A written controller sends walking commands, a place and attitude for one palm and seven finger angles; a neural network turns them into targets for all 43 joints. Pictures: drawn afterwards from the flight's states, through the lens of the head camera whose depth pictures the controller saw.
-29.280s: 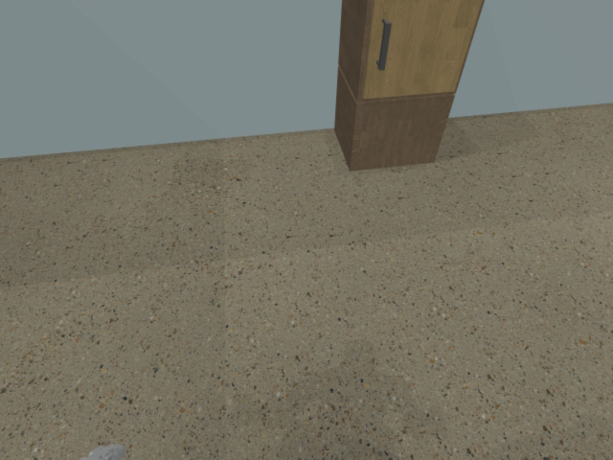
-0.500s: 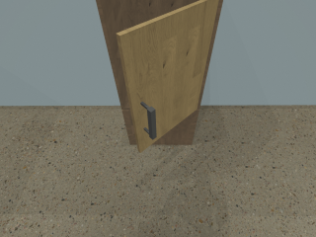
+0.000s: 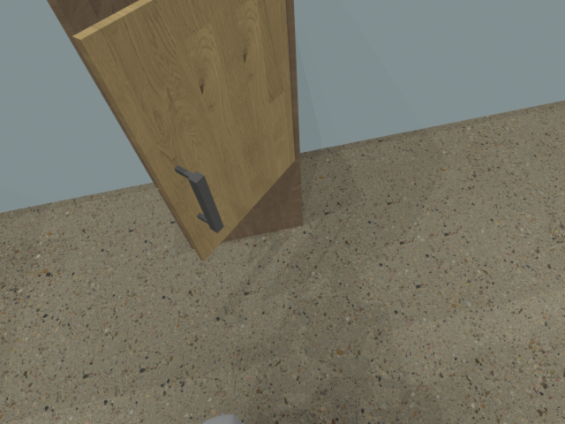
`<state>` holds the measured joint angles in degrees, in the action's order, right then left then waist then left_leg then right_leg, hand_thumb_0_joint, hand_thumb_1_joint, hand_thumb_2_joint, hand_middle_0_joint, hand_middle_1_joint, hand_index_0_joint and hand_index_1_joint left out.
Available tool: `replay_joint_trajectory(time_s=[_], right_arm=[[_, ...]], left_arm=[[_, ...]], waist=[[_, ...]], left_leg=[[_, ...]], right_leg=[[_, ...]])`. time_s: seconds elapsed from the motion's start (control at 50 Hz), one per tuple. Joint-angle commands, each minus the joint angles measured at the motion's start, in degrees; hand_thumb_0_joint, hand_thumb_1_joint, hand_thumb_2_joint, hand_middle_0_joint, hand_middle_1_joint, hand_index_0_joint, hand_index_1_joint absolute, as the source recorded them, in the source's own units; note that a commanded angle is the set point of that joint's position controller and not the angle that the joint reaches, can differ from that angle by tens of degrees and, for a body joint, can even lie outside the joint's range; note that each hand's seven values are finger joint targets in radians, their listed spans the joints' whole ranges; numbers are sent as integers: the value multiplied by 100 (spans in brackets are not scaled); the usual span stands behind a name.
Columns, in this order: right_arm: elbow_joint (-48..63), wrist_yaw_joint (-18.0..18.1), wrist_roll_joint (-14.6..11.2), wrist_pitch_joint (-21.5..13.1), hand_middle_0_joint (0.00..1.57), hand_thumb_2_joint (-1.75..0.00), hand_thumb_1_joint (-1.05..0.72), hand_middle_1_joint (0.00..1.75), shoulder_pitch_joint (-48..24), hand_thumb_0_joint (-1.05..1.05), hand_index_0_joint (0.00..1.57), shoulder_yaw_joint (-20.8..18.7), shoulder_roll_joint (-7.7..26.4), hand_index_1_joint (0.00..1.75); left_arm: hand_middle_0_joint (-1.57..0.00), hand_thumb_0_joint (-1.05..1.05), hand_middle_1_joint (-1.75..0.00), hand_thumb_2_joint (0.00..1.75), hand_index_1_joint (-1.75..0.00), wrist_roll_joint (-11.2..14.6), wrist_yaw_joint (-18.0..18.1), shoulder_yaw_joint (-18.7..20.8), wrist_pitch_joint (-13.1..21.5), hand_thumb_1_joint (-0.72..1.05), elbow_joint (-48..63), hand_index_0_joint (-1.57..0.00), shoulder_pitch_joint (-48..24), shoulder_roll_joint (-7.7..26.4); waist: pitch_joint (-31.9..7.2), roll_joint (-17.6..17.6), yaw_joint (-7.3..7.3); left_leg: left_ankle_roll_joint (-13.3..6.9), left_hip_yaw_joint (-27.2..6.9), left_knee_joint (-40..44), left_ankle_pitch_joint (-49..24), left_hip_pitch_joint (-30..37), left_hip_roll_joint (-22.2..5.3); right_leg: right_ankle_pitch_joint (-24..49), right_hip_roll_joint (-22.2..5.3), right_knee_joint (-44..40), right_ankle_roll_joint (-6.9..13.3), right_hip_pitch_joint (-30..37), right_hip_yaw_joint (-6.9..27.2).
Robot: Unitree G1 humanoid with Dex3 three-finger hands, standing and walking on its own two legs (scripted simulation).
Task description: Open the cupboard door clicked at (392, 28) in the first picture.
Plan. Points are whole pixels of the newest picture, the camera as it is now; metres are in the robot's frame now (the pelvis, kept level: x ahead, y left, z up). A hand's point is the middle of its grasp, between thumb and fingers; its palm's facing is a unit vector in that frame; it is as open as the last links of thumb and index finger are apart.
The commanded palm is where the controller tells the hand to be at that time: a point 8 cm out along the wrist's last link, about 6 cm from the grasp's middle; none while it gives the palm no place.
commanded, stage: walk to a spot facing it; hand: left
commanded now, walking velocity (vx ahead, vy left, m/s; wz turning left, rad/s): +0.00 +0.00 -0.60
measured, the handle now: (200, 200) +0.52 +0.23 -0.09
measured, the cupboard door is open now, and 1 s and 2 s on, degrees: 43 43 43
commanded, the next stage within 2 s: none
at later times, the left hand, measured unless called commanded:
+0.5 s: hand (180, 414) +0.14 +0.20 -0.16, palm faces -0.21 -0.95 -0.23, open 7.3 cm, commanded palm none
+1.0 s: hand (264, 350) +0.24 +0.07 -0.14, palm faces -0.57 -0.78 -0.25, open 7.3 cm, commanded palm none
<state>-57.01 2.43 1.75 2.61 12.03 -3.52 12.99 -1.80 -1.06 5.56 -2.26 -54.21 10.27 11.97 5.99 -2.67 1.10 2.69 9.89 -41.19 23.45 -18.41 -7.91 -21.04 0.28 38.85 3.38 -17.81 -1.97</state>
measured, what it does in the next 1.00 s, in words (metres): steps on the spot, turning right: left foot, then right foot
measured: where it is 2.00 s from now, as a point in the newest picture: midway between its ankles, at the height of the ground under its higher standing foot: (404, 423)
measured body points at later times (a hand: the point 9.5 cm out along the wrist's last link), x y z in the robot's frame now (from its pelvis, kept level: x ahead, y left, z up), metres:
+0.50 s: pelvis +0.03 +0.01 +0.01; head +0.10 +0.00 +0.46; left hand +0.15 +0.25 -0.14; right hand +0.09 -0.26 -0.12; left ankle +0.05 +0.14 -0.72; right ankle -0.04 -0.08 -0.67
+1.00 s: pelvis +0.05 -0.04 +0.02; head +0.09 -0.08 +0.46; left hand +0.27 +0.11 -0.12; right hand -0.05 -0.30 -0.13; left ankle +0.12 +0.08 -0.68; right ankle +0.00 -0.13 -0.72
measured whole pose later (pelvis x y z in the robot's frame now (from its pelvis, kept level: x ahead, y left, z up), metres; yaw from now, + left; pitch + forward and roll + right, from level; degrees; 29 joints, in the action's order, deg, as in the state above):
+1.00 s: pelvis +0.05 -0.04 +0.02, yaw -36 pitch +2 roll +1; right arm -51.0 1.3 0.5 2.9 10.8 -3.0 13.8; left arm -1.8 -0.5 3.4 -2.7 -50.8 8.6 12.4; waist 5.7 0.2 -0.7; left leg 3.2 1.6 -47.6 24.1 -23.4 -2.2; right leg -15.1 3.5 31.1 2.4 -17.4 5.3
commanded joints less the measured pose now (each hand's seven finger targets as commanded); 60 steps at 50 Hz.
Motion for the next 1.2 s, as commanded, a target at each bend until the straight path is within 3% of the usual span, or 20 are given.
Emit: replay_joint_trajectory(time_s=[0.0, 0.08, 0.26, 0.34, 0.36, 0.4, 0.42, 0.5, 0.6, 0.66, 0.68, 0.7, 0.72, 0.8, 1.0, 1.02, 1.04, 1.06, 1.12, 1.18], right_arm=[[742, 17, -62, -62, 20, -90, -90, 30, -529, 0, 20, -164, 493, 30], [728, -8, -78, -70, 20, -90, -90, 30, -533, 0, 20, -84, 371, 30], [1054, 10, -156, -133, 20, -90, -90, 30, -832, 0, 20, -69, 341, 30], [974, 50, -177, -202, 20, -90, -90, 30, -318, 0, 20, -62, 393, 30], [898, 68, -168, -243, 20, -90, -90, 30, 21, 0, 20, -81, 506, 30], [977, 84, -48, -287, 20, -90, -90, 30, 286, 0, 20, -220, 1334, 30], [1051, 114, 2, -257, 20, -90, -90, 30, 289, 0, 20, -196, 1372, 30], [1093, 105, 49, -305, 20, -90, -90, 30, 35, 0, 20, -51, 958, 30], [903, 33, 44, -272, 20, -90, -90, 30, 383, 0, 20, -144, 1140, 30], [919, -3, -17, -232, 20, -90, -90, 30, 196, 0, 20, -190, 1265, 30], [1010, -46, -85, -221, 20, -90, -90, 30, 174, 0, 20, -170, 1070, 30], [1313, -75, -135, -209, 20, -90, -90, 30, -53, 0, 20, -54, 586, 30], [1252, -1, -132, -131, 20, -90, -90, 30, -113, 0, 20, -50, 784, 30], [971, -55, -101, -84, 20, -90, -90, 30, -64, 0, 20, -36, 623, 30], [846, -30, -143, -202, 20, -90, -90, 30, 529, 0, 20, -29, 467, 30], [784, 0, -115, -265, 20, -90, -90, 30, 838, 0, 20, -52, 677, 30], [804, 18, -13, -315, 20, -90, -90, 30, 902, 0, 20, -146, 1224, 30], [928, 57, 19, -301, 20, -90, -90, 30, 919, 0, 20, -183, 1476, 30], [998, 63, 65, -361, 20, -90, -90, 30, 433, 0, 20, -71, 1075, 30], [922, 19, 87, -353, 20, -90, -90, 30, 556, 0, 20, -57, 990, 30]], left_arm=[[-20, 0, -30, 90, -30, 33, 230, 237, 80, 90, 198, -20, 648, 1182], [-20, 0, -30, 90, -30, 40, 284, 154, 147, 90, 355, -20, 424, 949], [-20, 0, -30, 90, -30, 11, 248, 225, 125, 90, 423, -20, 596, 1093], [-20, 0, -30, 90, -30, 60, 224, 218, 97, 90, 523, -20, 298, 1073], [-20, 0, -30, 90, -30, 85, 216, 195, 91, 90, 586, -20, 134, 992], [-20, 0, -30, 90, -30, 122, 97, 62, 124, 90, 812, -20, 241, 590], [-20, 0, -30, 90, -30, 55, 47, 92, 127, 90, 950, -20, 116, 759], [-20, 0, -30, 90, -30, 59, -76, 60, 63, 90, 768, -20, -37, 551], [-20, 0, -30, 90, -30, 66, -147, -37, 62, 90, 890, -20, -400, 482], [-20, 0, -30, 90, -30, 73, -135, 17, 83, 90, 682, -20, 186, 703], [-20, 0, -30, 90, -30, 35, -71, 108, 130, 90, 532, -20, 690, 1153], [-20, 0, -30, 90, -30, 17, 41, 252, 179, 90, 460, -20, 1048, 1847], [-20, 0, -30, 90, -30, 106, 106, 212, 152, 90, 431, -20, 1093, 1830], [-20, 0, -30, 90, -30, 36, 231, 94, 74, 90, 758, -20, -62, 1215], [-20, 0, -30, 90, -30, 65, 151, 106, 60, 90, 771, -20, -280, 1155], [-20, 0, -30, 90, -30, 106, 139, 75, 38, 90, 857, -20, -360, 995], [-20, 0, -30, 90, -30, 151, 81, 14, 14, 90, 956, -20, -200, 616], [-20, 0, -30, 90, -30, 119, 23, 2, 51, 90, 1072, -20, -266, 656], [-20, 0, -30, 90, -30, 46, -77, 75, 63, 90, 903, -20, -331, 692], [-20, 0, -30, 90, -30, 74, -172, -42, 27, 90, 939, -20, -516, 387]], waist=[[-453, 1446, 218], [-781, 889, 53], [-841, 942, 131], [-1002, 859, -141], [-1092, 742, -339], [-1126, -1601, -306], [-832, -886, -307], [-867, -741, -89], [-852, -1014, -308], [-959, -729, 83], [-1245, 391, 320], [-1398, 2227, 488], [-1213, 1653, 534], [-953, 1285, -22], [-818, 998, -314], [-884, 468, -458], [-853, -1136, -408], [-800, -1381, -409], [-733, -884, -148], [-847, -821, -264]], left_leg=[[-38, -1021, -2680, 737, -1671, 365], [65, -1063, -2161, 161, -1331, 408], [8, -1133, -701, 162, -877, 692], [-60, -1159, 917, -631, 260, 762], [-136, -1288, 1650, -1164, 1137, 519], [-1281, -3473, 2388, -2881, 2175, -1941], [-1661, -3430, 2314, -2971, 1426, -2238], [-1085, -1474, 1677, -5024, 1598, -1027], [-827, -817, 1419, -4736, 1514, -922], [-453, -500, 557, -3886, 810, -834], [-122, -70, -561, -2596, -149, -425], [144, 12, -2170, 1240, -1467, 470], [82, -939, -2674, 1453, -1530, 285], [129, -978, -2350, 324, -1107, 198], [5, -859, 960, -659, 531, 627], [-148, -1260, 1807, -774, 1130, 225], [-678, -2820, 2446, -948, 1594, -1146], [-1299, -3548, 2764, -1337, 1240, -2152], [-1207, -2184, 2174, -3485, 1002, -1486], [-866, -1048, 2044, -2929, 1182, -1008]], right_leg=[[2843, -1700, -1928, 960, 1014, 2837], [3933, -1223, -1532, 866, 1284, 2114], [4143, -1033, -1470, 879, 1375, 2687], [4041, -685, -1076, 499, 849, 2634], [3378, -464, -822, 252, 194, 2441], [-1385, 526, 1198, -410, -1611, 852], [-1640, 258, 2249, -527, -1593, 582], [-831, -51, 2668, -626, -1643, 241], [-407, 68, 610, -488, -618, -366], [941, 130, -865, -295, 835, -414], [2583, -586, -1302, -8, 2065, 460], [4771, -2272, -1632, 765, 2506, 2694], [4165, -2328, -1657, 1150, 2018, 2618], [2784, -1346, -1650, 818, 901, 1816], [1996, -778, -1398, 422, -7, 2202], [1472, -451, -996, 175, -560, 1938], [-84, 397, 144, -199, -1534, 1134], [-1447, 376, 1561, -410, -1670, 410], [-955, -75, 2813, -569, -1602, 403], [-650, -159, 1577, -560, -1096, -91]])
